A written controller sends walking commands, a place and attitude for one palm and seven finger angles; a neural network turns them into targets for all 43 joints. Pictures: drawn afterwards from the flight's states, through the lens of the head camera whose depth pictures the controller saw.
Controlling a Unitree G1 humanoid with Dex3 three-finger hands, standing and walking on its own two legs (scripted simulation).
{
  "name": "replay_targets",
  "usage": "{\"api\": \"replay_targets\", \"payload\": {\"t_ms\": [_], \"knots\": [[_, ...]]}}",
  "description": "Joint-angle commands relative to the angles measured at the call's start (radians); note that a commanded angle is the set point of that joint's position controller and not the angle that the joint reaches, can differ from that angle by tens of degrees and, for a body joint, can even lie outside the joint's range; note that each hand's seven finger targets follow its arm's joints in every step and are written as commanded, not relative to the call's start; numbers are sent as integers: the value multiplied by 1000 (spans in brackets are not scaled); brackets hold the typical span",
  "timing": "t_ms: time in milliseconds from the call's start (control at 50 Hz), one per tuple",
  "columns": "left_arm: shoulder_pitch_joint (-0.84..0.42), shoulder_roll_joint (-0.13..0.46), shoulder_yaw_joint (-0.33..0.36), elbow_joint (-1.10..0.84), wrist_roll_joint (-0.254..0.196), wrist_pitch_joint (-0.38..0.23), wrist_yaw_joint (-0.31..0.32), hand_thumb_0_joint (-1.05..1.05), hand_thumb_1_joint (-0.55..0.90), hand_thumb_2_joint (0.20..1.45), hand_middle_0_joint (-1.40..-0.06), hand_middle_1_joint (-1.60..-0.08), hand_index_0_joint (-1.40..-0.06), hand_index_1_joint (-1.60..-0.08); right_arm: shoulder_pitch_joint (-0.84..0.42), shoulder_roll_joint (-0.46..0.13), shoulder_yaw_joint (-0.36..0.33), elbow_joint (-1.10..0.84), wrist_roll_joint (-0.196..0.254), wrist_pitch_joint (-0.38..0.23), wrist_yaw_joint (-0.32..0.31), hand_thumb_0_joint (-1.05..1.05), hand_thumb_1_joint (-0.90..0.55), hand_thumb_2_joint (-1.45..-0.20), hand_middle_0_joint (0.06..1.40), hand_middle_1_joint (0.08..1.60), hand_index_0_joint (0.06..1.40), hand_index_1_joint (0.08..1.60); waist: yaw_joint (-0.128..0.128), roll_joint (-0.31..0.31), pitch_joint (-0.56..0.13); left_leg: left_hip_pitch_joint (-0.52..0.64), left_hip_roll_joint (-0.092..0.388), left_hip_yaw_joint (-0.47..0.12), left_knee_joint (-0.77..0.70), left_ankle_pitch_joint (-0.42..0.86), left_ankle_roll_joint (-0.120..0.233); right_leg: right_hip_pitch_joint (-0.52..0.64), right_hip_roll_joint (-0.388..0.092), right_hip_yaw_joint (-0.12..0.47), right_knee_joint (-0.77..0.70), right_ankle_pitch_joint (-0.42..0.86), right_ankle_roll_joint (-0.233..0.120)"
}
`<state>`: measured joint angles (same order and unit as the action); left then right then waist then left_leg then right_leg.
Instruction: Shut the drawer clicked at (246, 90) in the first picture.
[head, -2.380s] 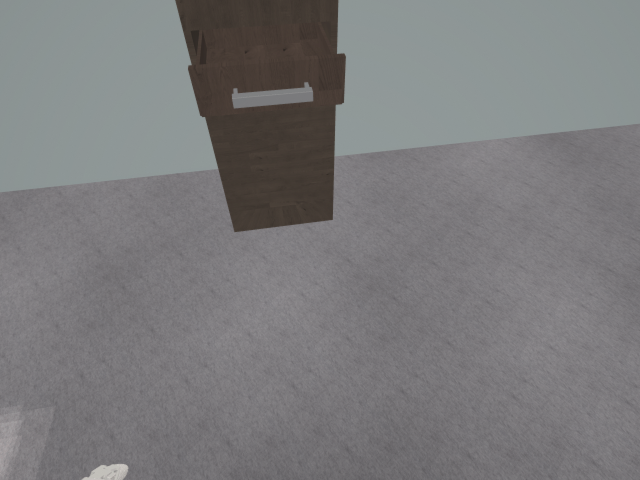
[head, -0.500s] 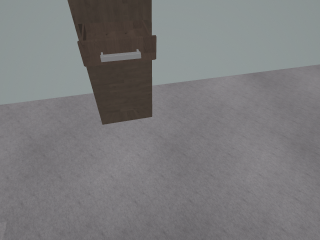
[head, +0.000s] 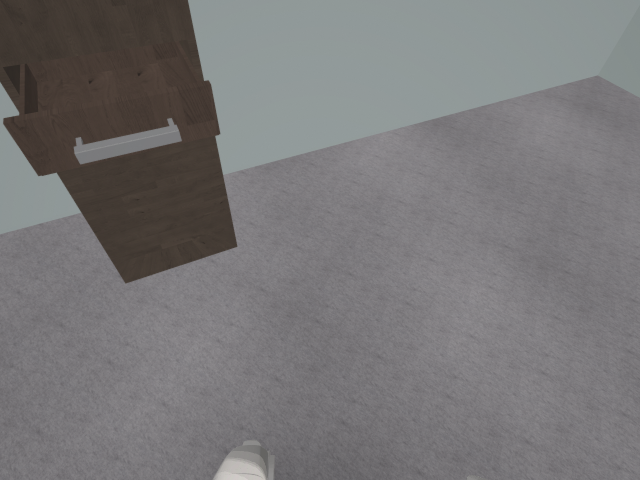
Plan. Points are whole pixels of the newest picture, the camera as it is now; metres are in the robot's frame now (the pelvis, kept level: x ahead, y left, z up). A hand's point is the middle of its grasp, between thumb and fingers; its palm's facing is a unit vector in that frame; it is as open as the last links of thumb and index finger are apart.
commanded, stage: walk to a spot facing it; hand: left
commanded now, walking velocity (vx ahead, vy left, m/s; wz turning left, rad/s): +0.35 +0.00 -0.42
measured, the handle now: (128, 137) +0.71 +0.47 -0.02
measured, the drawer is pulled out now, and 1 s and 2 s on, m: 0.23 0.23 0.23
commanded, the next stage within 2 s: turn to face it in 0.58 s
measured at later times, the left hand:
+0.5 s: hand (208, 357) +0.32 +0.22 -0.17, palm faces -0.26 -0.95 -0.18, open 7.4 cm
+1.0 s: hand (267, 318) +0.41 +0.13 -0.17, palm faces -0.32 -0.94 -0.15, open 7.4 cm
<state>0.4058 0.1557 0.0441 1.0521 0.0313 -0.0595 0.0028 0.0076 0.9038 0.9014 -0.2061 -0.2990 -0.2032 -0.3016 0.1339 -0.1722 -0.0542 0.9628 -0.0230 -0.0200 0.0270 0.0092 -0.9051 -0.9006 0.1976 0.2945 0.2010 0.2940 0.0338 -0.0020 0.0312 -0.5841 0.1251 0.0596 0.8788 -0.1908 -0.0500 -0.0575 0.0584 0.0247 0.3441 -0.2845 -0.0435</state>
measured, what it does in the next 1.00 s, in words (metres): walks ahead, turning right: left foot, then right foot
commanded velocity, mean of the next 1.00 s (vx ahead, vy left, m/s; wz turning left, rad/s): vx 0.06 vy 0.00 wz -0.17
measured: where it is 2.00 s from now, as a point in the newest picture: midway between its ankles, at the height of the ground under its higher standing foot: outside the picture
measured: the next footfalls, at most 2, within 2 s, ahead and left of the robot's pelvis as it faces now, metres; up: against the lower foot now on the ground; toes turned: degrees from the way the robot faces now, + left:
left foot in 0.12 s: +0.20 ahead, +0.15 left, +0.00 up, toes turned +3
right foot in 0.66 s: +0.27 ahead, -0.10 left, +0.00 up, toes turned -29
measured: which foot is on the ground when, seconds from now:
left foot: up 0.00-0.10, down 0.12-0.64, up 0.66-1.00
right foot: down 0.00-0.12, up 0.14-0.64, down 0.66-1.00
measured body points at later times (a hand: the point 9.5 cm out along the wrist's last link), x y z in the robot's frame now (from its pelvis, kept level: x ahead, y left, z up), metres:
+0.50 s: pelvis +0.17 +0.06 +0.00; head +0.21 +0.07 +0.45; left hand +0.34 +0.27 -0.15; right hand +0.09 -0.18 -0.14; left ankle +0.16 +0.14 -0.74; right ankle +0.23 -0.09 -0.68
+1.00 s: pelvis +0.25 +0.02 -0.01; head +0.26 +0.03 +0.44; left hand +0.42 +0.18 -0.16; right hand +0.19 -0.20 -0.16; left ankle +0.29 +0.13 -0.73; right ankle +0.24 -0.08 -0.74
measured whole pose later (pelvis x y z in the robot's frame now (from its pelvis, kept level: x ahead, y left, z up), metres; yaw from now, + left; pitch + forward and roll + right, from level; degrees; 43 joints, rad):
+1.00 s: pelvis +0.25 +0.02 -0.01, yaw -19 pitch -1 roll -2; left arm 0.14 0.14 0.03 0.96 0.03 0.01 0.02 0.01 0.90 0.90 -0.21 -0.30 -0.20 -0.30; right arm 0.27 -0.15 -0.03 1.02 -0.01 0.04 -0.01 0.01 -0.92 -0.90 0.20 0.29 0.20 0.29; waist -0.03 0.00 0.03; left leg -0.33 0.09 0.09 0.75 -0.38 -0.04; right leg -0.25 -0.02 -0.18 0.51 -0.24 -0.04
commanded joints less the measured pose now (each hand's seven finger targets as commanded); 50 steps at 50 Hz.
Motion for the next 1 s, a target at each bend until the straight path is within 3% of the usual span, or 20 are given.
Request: {"api": "replay_targets", "payload": {"t_ms": [0, 60, 80, 100, 120, 180, 240, 320, 440, 520, 560, 600, 620, 640, 680, 700, 760, 800, 880, 980], "knots": [[39, 188, 48, -39, 1, -13, 16, 0, 900, 900, -200, -300, -200, -300, -83, -62, -15, -109, 8, -38, 2, 0, -900, -900, 200, 300, 200, 300, 9, -117, 59, 83, -28, 9, -164, -32, 21, -61, -271, 202, -87, 239, -128], [-11, 188, 58, -53, -9, -7, 11, 0, 900, 900, -200, -300, -200, -300, 134, -115, -28, -47, 2, -52, -22, 0, -900, -900, 200, 300, 200, 300, -92, -64, -8, 463, -80, 37, -350, -3, 44, -183, -180, 147, 166, 367, -83], [7, 141, 57, -64, -16, -4, 3, 0, 900, 900, -200, -300, -200, -300, 290, -203, -51, -9, -11, -58, -39, 0, -900, -900, 200, 300, 200, 300, -145, 92, -117, 704, 71, -136, -411, -80, 85, -322, -104, 100, 429, 231, -48], [42, 83, 49, -89, -23, 0, -9, 0, 900, 900, -200, -300, -200, -300, 402, -318, -68, 4, -13, -58, -44, 0, -900, -900, 200, 300, 200, 300, -147, 385, -204, 810, 370, -525, -556, -124, 170, -515, 14, -33, 791, -283, 6], [-5, 114, 55, -108, -14, -3, -9, 0, 900, 900, -200, -300, -200, -300, 359, -284, -52, -10, -5, -47, -43, 0, -900, -900, 200, 300, 200, 300, -135, 241, -154, 679, 415, -598, -643, -281, 228, -568, -30, 22, 929, -288, -10], [-77, 93, 60, -93, 1, 23, -32, 0, 900, 900, -200, -300, -200, -300, 169, -119, -14, -42, -3, -63, -48, 0, -900, -900, 200, 300, 200, 300, -41, 142, 45, 389, 290, -287, -695, -211, 159, -586, -147, 15, 1004, -39, 10], [-33, 59, 55, -78, 3, 60, -40, 0, 900, 900, -200, -300, -200, -300, 168, -89, -5, -26, 5, -81, -56, 0, -900, -900, 200, 300, 200, 300, 2, 134, 6, 363, 219, -36, -654, 161, 148, -530, -157, -16, 932, 36, 44], [-100, 47, 51, -110, 4, 82, -41, 0, 900, 900, -200, -300, -200, -300, 223, -101, -10, -7, 6, -78, -60, 0, -900, -900, 200, 300, 200, 300, -7, 94, -4, 450, 216, 74, -612, 457, 166, -588, -157, -53, 823, 96, 73], [-260, 58, 39, -165, -2, 95, -44, 0, 900, 900, -200, -300, -200, -300, 249, -143, -17, 6, 0, -48, -57, 0, -900, -900, 200, 300, 200, 300, -47, 145, 24, 502, 215, 186, -552, 517, 163, -539, -141, -119, 555, 103, 75], [-349, 73, 36, -203, -2, 90, -40, 0, 900, 900, -200, -300, -200, -300, 276, -161, -28, 11, -7, -26, -55, 0, -900, -900, 200, 300, 200, 300, -80, 141, 43, 527, 255, 196, -489, 519, 160, -472, -118, -142, 432, 30, 55], [-312, 92, 38, -206, -3, 81, -36, 0, 900, 900, -200, -300, -200, -300, 257, -185, -36, 2, -6, -18, -54, 0, -900, -900, 200, 300, 200, 300, -57, 147, 0, 546, 270, 211, -390, 585, 144, -375, -94, -157, 360, -2, 33], [-149, 161, 53, -172, 1, 58, -27, 0, 900, 900, -200, -300, -200, -300, 247, -194, -39, -20, 4, -11, -44, 0, -900, -900, 200, 300, 200, 300, 30, 58, -95, 431, 238, 250, -83, 549, 77, -85, -76, -153, 183, 155, 8], [-49, 276, 80, -154, 4, 41, -14, 0, 900, 900, -200, -300, -200, -300, 259, -140, -25, -53, 16, -6, -34, 0, -900, -900, 200, 300, 200, 300, 67, -200, -197, 128, 110, 274, 221, -16, 8, 189, -327, 198, 152, 531, -92], [2, 343, 91, -138, -27, 46, -4, 0, 900, 900, -200, -300, -200, -300, 223, -118, -21, -82, 19, 1, -45, 0, -900, -900, 200, 300, 200, 300, 67, -230, -246, -17, -12, 137, 460, -470, -29, 211, -498, 397, 107, 920, -213], [-115, 291, 79, -173, -24, 59, 19, 0, 900, 900, -200, -300, -200, -300, 171, -109, -14, -79, 17, 17, -55, 0, -900, -900, 200, 300, 200, 300, 24, -142, -225, -12, 22, -32, 482, -369, -12, 69, -440, 324, 37, 566, -205], [-197, 226, 61, -190, -23, 61, 26, 0, 900, 900, -200, -300, -200, -300, 172, -109, -13, -50, 9, 27, -53, 0, -900, -900, 200, 300, 200, 300, -10, -60, -159, 42, 36, -40, 447, -278, -8, -63, -381, 228, 9, 467, -172], [-285, 169, 33, -185, -10, 47, 30, 0, 900, 900, -200, -300, -200, -300, 287, -61, 3, 28, 1, 50, -52, 0, -900, -900, 200, 300, 200, 300, -92, -73, -106, 158, 8, -29, 303, -197, -7, -226, -315, 53, -29, 400, -124], [-283, 147, 18, -159, -7, 40, 28, 0, 900, 900, -200, -300, -200, -300, 305, -33, 11, 52, 5, 48, -47, 0, -900, -900, 200, 300, 200, 300, -98, -90, -85, 236, -10, -25, 139, -187, 0, -263, -290, 0, -54, 301, -111], [-221, 158, 29, -129, -8, 53, 26, 0, 900, 900, -200, -300, -200, -300, 194, -37, 9, 30, 10, 44, -39, 0, -900, -900, 200, 300, 200, 300, -31, -145, -9, 224, -39, 14, -30, -225, 7, -221, -329, 12, -87, 144, -117], [-203, 168, 49, -122, -17, 66, 32, 0, 900, 900, -200, -300, -200, -300, 206, -51, 2, 19, 7, 39, -33, 0, -900, -900, 200, 300, 200, 300, -43, -91, -17, 347, -41, 43, -325, -82, 14, -216, -344, -74, 73, 190, -51]]}}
